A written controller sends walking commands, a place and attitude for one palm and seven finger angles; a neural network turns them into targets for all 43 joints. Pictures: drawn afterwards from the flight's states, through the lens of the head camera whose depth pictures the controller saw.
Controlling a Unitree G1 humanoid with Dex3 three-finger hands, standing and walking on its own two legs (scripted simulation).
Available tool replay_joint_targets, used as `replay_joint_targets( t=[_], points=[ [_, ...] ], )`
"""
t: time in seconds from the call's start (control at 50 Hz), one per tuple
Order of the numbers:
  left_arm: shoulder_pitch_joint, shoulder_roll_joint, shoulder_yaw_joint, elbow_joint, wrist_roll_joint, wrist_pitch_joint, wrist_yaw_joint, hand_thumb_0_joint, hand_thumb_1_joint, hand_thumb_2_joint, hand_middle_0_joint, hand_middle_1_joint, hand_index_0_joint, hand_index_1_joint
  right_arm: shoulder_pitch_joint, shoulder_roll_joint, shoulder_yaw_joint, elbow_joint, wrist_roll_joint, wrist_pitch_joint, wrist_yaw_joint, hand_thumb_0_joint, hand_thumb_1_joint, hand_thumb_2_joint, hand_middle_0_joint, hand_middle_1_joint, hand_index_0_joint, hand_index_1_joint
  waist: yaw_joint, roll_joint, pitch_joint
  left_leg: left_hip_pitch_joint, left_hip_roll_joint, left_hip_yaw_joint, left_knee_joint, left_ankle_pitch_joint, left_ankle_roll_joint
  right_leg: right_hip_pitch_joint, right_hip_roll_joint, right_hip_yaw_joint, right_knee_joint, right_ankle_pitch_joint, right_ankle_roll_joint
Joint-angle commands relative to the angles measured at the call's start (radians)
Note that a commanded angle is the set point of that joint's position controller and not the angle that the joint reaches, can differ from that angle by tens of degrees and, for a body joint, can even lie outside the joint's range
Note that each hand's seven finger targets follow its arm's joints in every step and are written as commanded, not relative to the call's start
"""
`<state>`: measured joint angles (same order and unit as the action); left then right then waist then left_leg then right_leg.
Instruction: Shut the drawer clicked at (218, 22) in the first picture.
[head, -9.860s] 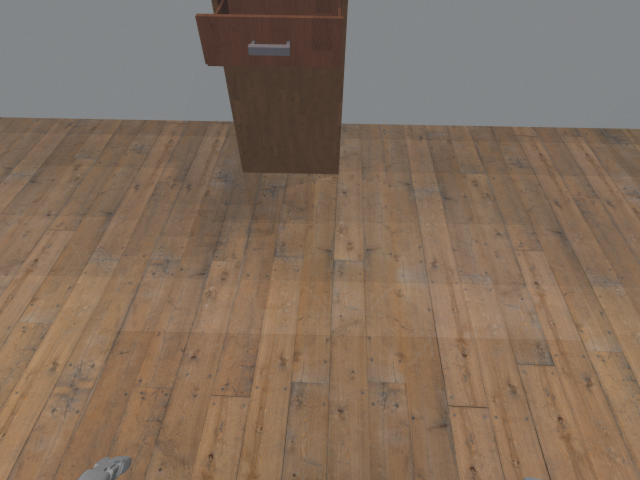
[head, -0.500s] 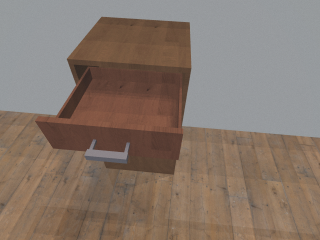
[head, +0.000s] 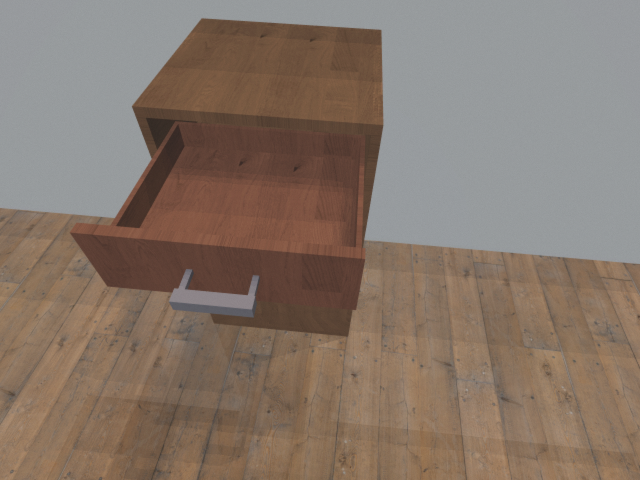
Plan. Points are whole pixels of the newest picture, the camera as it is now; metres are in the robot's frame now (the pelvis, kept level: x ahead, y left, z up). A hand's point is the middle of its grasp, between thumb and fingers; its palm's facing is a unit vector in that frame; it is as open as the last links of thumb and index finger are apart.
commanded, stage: look again from close up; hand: left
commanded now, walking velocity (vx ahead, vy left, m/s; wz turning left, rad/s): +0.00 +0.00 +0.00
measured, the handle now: (217, 290) +0.38 +0.18 -0.02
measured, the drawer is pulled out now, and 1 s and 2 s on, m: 0.30 0.30 0.30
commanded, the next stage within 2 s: shuffle to correct the standing spot in 0.38 s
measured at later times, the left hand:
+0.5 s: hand out of the picture +0.00 +0.15 -0.18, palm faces +0.02 -0.99 -0.15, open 7.3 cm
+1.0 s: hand out of the picture +0.05 +0.15 -0.18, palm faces +0.05 -0.98 -0.17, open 7.3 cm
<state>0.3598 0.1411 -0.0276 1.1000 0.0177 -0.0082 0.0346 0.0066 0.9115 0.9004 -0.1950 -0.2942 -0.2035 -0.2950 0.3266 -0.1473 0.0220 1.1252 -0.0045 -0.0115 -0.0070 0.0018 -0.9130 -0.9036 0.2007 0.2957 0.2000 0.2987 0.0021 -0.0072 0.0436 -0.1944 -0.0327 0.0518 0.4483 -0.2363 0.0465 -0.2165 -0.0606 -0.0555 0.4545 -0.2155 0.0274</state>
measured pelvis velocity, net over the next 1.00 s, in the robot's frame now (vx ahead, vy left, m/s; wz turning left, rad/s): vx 0.07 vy -0.01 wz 0.00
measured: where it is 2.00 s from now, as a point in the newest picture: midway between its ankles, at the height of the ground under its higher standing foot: outside the picture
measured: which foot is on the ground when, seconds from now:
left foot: down 0.00-1.00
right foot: down 0.00-1.00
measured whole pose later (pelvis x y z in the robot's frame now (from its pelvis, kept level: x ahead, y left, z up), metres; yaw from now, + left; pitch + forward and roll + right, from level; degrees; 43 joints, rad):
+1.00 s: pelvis +0.07 -0.01 +0.00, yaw +0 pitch -1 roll +0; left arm 0.33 0.11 0.00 1.11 0.01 -0.03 0.05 0.01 0.91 0.90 -0.19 -0.29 -0.20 -0.29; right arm 0.32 -0.12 0.01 1.15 0.00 -0.03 -0.05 0.00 -0.91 -0.90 0.20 0.30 0.20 0.30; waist 0.00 0.00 0.05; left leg -0.12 -0.02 0.05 0.50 -0.33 0.03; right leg -0.16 -0.05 -0.06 0.55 -0.32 0.02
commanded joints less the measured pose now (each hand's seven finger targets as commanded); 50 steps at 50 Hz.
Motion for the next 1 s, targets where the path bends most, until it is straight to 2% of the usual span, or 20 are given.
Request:
replay_joint_targets(
  t=[0.0, 0.06, 0.14, 0.36, 0.46, 0.5, 0.56, 0.6, 0.64, 0.7, 0.74, 0.78, 0.8, 0.84, 0.86, 0.88, 0.9, 0.92, 0.94, 0.98],
  points=[
    [0.054, 0.085, 0.018, -0.019, -0.007, -0.019, 0.011, 0.000, 0.900, 0.900, -0.200, -0.300, -0.200, -0.300, 0.045, -0.089, -0.017, -0.020, 0.004, -0.019, -0.011, 0.000, -0.900, -0.900, 0.200, 0.300, 0.200, 0.300, 0.001, -0.006, 0.019, -0.049, 0.114, -0.112, -0.112, 0.055, -0.008, 0.036, -0.060, 0.074, -0.079, 0.030, -0.053],
    [0.057, 0.081, 0.018, -0.011, -0.007, -0.019, 0.013, 0.000, 0.900, 0.900, -0.200, -0.300, -0.200, -0.300, 0.040, -0.081, -0.016, -0.009, 0.005, -0.020, -0.014, 0.000, -0.900, -0.900, 0.200, 0.300, 0.200, 0.300, 0.005, -0.006, 0.025, -0.044, 0.116, -0.110, -0.109, 0.088, -0.007, 0.045, -0.060, 0.071, -0.078, 0.060, -0.052],
    [0.048, 0.073, 0.017, -0.010, -0.006, -0.018, 0.014, 0.000, 0.900, 0.900, -0.200, -0.300, -0.200, -0.300, 0.034, -0.076, -0.017, -0.001, 0.004, -0.017, -0.015, 0.000, -0.900, -0.900, 0.200, 0.300, 0.200, 0.300, 0.003, -0.009, 0.057, -0.046, 0.116, -0.110, -0.116, 0.072, -0.009, 0.027, -0.056, 0.072, -0.087, 0.047, -0.051],
    [0.045, 0.071, 0.020, -0.012, -0.007, -0.019, 0.013, 0.000, 0.900, 0.900, -0.200, -0.300, -0.200, -0.300, 0.017, -0.070, -0.018, 0.003, 0.003, -0.016, -0.017, 0.000, -0.900, -0.900, 0.200, 0.300, 0.200, 0.300, 0.003, 0.003, 0.054, -0.030, 0.115, -0.106, -0.123, 0.091, -0.012, 0.039, -0.058, 0.074, -0.101, 0.065, -0.051],
    [0.045, 0.074, 0.021, -0.010, -0.007, -0.020, 0.013, 0.000, 0.900, 0.900, -0.200, -0.300, -0.200, -0.300, 0.013, -0.075, -0.018, 0.004, 0.004, -0.019, -0.018, 0.000, -0.900, -0.900, 0.200, 0.300, 0.200, 0.300, 0.005, 0.007, 0.031, -0.010, 0.120, -0.107, -0.123, 0.123, -0.011, 0.057, -0.059, 0.071, -0.096, 0.096, -0.049],
    [0.052, 0.076, 0.025, -0.006, -0.003, -0.019, 0.009, 0.000, 0.900, 0.900, -0.200, -0.300, -0.200, -0.300, 0.030, -0.083, -0.020, 0.010, 0.000, -0.014, -0.016, 0.000, -0.900, -0.900, 0.200, 0.300, 0.200, 0.300, 0.002, 0.000, 0.017, -0.010, 0.112, -0.100, -0.119, -0.009, -0.007, 0.058, -0.054, 0.063, -0.093, -0.033, -0.056],
    [0.054, 0.077, 0.032, -0.014, 0.006, -0.011, 0.002, 0.000, 0.900, 0.900, -0.200, -0.300, -0.200, -0.300, 0.034, -0.091, -0.029, 0.006, -0.007, 0.000, -0.012, 0.000, -0.900, -0.900, 0.200, 0.300, 0.200, 0.300, 0.000, 0.010, 0.105, -0.074, 0.109, -0.121, -0.143, -0.247, 0.005, -0.027, -0.039, 0.065, -0.091, -0.246, -0.068],
    [0.066, 0.079, 0.038, -0.020, 0.007, -0.009, -0.002, 0.000, 0.900, 0.900, -0.200, -0.300, -0.200, -0.300, 0.036, -0.090, -0.033, -0.002, -0.010, 0.003, -0.010, 0.000, -0.900, -0.900, 0.200, 0.300, 0.200, 0.300, 0.004, -0.002, 0.145, -0.119, 0.104, -0.125, -0.137, -0.306, 0.012, -0.053, -0.036, 0.079, -0.094, -0.309, -0.076],
    [0.074, 0.079, 0.042, -0.025, 0.006, -0.012, -0.005, 0.000, 0.900, 0.900, -0.200, -0.300, -0.200, -0.300, 0.048, -0.087, -0.034, -0.008, -0.010, -0.001, -0.011, 0.000, -0.900, -0.900, 0.200, 0.300, 0.200, 0.300, 0.003, -0.001, 0.145, -0.120, 0.101, -0.121, -0.116, -0.280, 0.018, -0.052, -0.036, 0.084, -0.080, -0.297, -0.086],
    [0.095, 0.077, 0.047, -0.022, 0.003, -0.022, -0.007, 0.000, 0.900, 0.900, -0.200, -0.300, -0.200, -0.300, 0.065, -0.074, -0.029, -0.011, -0.009, -0.018, -0.013, 0.000, -0.900, -0.900, 0.200, 0.300, 0.200, 0.300, 0.005, -0.006, 0.114, -0.105, 0.096, -0.101, -0.069, -0.163, 0.024, -0.017, -0.045, 0.083, -0.049, -0.200, -0.102],
    [0.098, 0.072, 0.048, -0.020, 0.002, -0.027, -0.008, 0.000, 0.900, 0.900, -0.200, -0.300, -0.200, -0.300, 0.081, -0.075, -0.028, -0.006, -0.006, -0.031, -0.016, 0.000, -0.900, -0.900, 0.200, 0.300, 0.200, 0.300, 0.003, 0.001, 0.074, -0.059, 0.109, -0.100, -0.046, -0.018, 0.034, 0.004, -0.035, 0.055, 0.004, -0.074, -0.100],
    [0.100, 0.062, 0.046, -0.011, 0.000, -0.032, -0.005, 0.000, 0.900, 0.900, -0.200, -0.300, -0.200, -0.300, 0.105, -0.082, -0.026, 0.010, -0.005, -0.041, -0.024, 0.000, -0.900, -0.900, 0.200, 0.300, 0.200, 0.300, -0.003, 0.045, 0.028, 0.001, 0.129, -0.104, -0.016, 0.213, 0.040, 0.022, -0.021, 0.016, 0.078, 0.083, -0.094],
    [0.102, 0.053, 0.042, -0.007, -0.001, -0.033, 0.000, 0.000, 0.900, 0.900, -0.200, -0.300, -0.200, -0.300, 0.118, -0.082, -0.024, 0.017, -0.004, -0.043, -0.030, 0.000, -0.900, -0.900, 0.200, 0.300, 0.200, 0.300, -0.005, 0.049, 0.002, 0.041, 0.139, -0.101, 0.002, 0.381, 0.039, 0.028, -0.019, 0.003, 0.102, 0.170, -0.085],
    [0.097, 0.044, 0.038, -0.001, -0.006, -0.031, 0.010, 0.000, 0.900, 0.900, -0.200, -0.300, -0.200, -0.300, 0.134, -0.081, -0.020, 0.027, -0.002, -0.042, -0.045, 0.000, -0.900, -0.900, 0.200, 0.300, 0.200, 0.300, -0.003, 0.061, -0.003, 0.085, 0.150, -0.098, 0.039, 0.708, 0.027, 0.043, -0.022, 0.007, 0.112, 0.318, -0.069],
    [0.113, 0.052, 0.040, 0.005, -0.011, -0.032, 0.016, 0.000, 0.900, 0.900, -0.200, -0.300, -0.200, -0.300, 0.125, -0.077, -0.019, 0.024, 0.000, -0.040, -0.051, 0.000, -0.900, -0.900, 0.200, 0.300, 0.200, 0.300, 0.006, 0.046, -0.020, 0.092, 0.141, -0.086, 0.062, 0.777, 0.015, 0.078, -0.037, 0.026, 0.095, 0.436, -0.065],
    [0.119, 0.066, 0.043, 0.012, -0.015, -0.033, 0.021, 0.000, 0.900, 0.900, -0.200, -0.300, -0.200, -0.300, 0.108, -0.072, -0.020, 0.016, 0.003, -0.037, -0.054, 0.000, -0.900, -0.900, 0.200, 0.300, 0.200, 0.300, 0.010, 0.013, -0.021, 0.070, 0.126, -0.074, 0.071, 0.766, -0.002, 0.116, -0.058, 0.040, 0.080, 0.582, -0.063],
    [0.118, 0.082, 0.045, 0.011, -0.018, -0.032, 0.024, 0.000, 0.900, 0.900, -0.200, -0.300, -0.200, -0.300, 0.096, -0.072, -0.022, 0.003, 0.007, -0.031, -0.055, 0.000, -0.900, -0.900, 0.200, 0.300, 0.200, 0.300, 0.007, -0.022, -0.020, 0.053, 0.118, -0.069, 0.052, 0.696, -0.014, 0.141, -0.075, 0.048, 0.078, 0.693, -0.061],
    [0.107, 0.091, 0.045, 0.005, -0.018, -0.028, 0.025, 0.000, 0.900, 0.900, -0.200, -0.300, -0.200, -0.300, 0.088, -0.070, -0.028, -0.005, 0.009, -0.026, -0.055, 0.000, -0.900, -0.900, 0.200, 0.300, 0.200, 0.300, 0.005, -0.034, -0.001, 0.042, 0.117, -0.067, 0.026, 0.644, -0.019, 0.137, -0.084, 0.048, 0.087, 0.733, -0.058],
    [0.099, 0.093, 0.049, -0.004, -0.016, -0.025, 0.026, 0.000, 0.900, 0.900, -0.200, -0.300, -0.200, -0.300, 0.085, -0.069, -0.033, -0.010, 0.010, -0.022, -0.054, 0.000, -0.900, -0.900, 0.200, 0.300, 0.200, 0.300, 0.005, -0.040, -0.013, 0.045, 0.116, -0.061, 0.020, 0.613, -0.020, 0.142, -0.093, 0.049, 0.092, 0.740, -0.057],
    [0.074, 0.098, 0.056, -0.030, -0.015, -0.016, 0.029, 0.000, 0.900, 0.900, -0.200, -0.300, -0.200, -0.300, 0.073, -0.073, -0.045, -0.024, 0.008, -0.016, -0.053, 0.000, -0.900, -0.900, 0.200, 0.300, 0.200, 0.300, 0.002, -0.016, -0.027, 0.072, 0.124, -0.062, 0.011, 0.621, -0.020, 0.113, -0.091, 0.058, 0.097, 0.672, -0.058]
  ],
)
